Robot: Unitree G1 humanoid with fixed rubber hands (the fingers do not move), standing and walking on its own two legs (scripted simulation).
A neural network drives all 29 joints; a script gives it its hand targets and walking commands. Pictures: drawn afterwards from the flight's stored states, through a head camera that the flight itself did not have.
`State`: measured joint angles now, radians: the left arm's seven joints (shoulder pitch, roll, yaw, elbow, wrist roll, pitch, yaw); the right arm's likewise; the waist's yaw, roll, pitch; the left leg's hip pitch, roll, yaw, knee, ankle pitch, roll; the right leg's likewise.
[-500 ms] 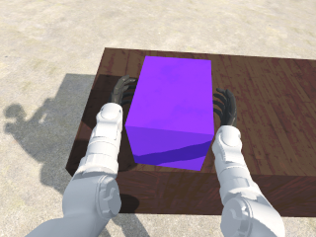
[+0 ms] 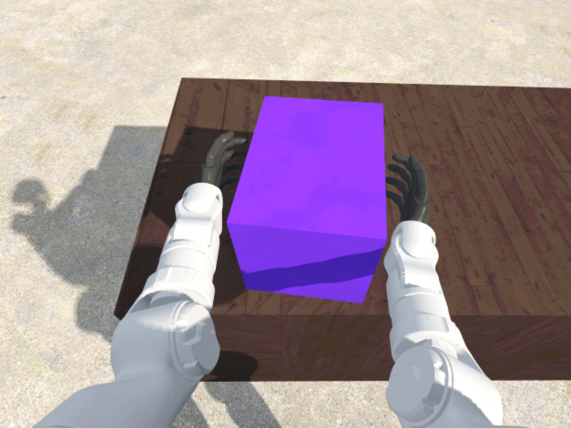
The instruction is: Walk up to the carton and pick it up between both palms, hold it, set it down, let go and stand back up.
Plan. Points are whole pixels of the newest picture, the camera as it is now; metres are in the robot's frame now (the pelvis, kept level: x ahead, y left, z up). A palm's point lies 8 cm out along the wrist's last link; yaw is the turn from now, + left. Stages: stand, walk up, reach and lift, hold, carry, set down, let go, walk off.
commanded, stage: set down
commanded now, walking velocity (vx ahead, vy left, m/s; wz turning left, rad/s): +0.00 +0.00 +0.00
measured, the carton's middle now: (312, 198) +0.46 -0.04 +0.00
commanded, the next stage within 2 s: none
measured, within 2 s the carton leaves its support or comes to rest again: rests again in 1.28 s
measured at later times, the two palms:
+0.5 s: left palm (214, 192) +0.45 +0.12 +0.04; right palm (402, 222) +0.39 -0.16 +0.04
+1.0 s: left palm (215, 205) +0.42 +0.12 +0.05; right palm (408, 240) +0.35 -0.17 +0.04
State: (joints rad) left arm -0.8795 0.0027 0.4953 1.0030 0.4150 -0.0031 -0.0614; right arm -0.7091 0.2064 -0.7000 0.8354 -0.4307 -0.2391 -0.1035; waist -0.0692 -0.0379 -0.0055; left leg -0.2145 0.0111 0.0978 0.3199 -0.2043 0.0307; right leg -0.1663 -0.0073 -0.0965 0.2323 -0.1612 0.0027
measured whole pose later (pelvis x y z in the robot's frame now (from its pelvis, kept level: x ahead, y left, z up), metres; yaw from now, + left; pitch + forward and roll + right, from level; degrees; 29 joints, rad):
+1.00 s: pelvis -0.03 -0.01 +0.00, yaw +2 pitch +13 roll -1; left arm -0.98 0.06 0.57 1.24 0.48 -0.18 -0.04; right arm -0.74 0.22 -0.81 0.91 -0.53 -0.33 -0.12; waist -0.09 -0.04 -0.06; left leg -0.42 0.01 0.07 0.32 -0.13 0.03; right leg -0.37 -0.01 -0.12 0.26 -0.12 -0.01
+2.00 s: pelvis -0.02 +0.00 -0.01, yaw +2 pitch +16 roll -2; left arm -0.98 0.03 0.66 1.13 0.58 -0.19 -0.07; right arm -0.79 0.23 -0.88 0.94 -0.58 -0.38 -0.11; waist -0.10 -0.05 -0.07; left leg -0.51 0.02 0.07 0.39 -0.17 0.03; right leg -0.43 0.00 -0.12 0.29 -0.14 -0.01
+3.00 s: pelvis -0.06 +0.00 -0.03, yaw -1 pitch +22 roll -2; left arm -1.32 0.34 -0.22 1.67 -0.33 -0.23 -0.02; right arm -1.13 -0.20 -0.05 1.39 0.32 -0.14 -0.12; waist -0.16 -0.02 -0.26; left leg -0.80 0.02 0.02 0.62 -0.22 0.03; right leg -0.76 0.00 -0.07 0.56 -0.19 -0.01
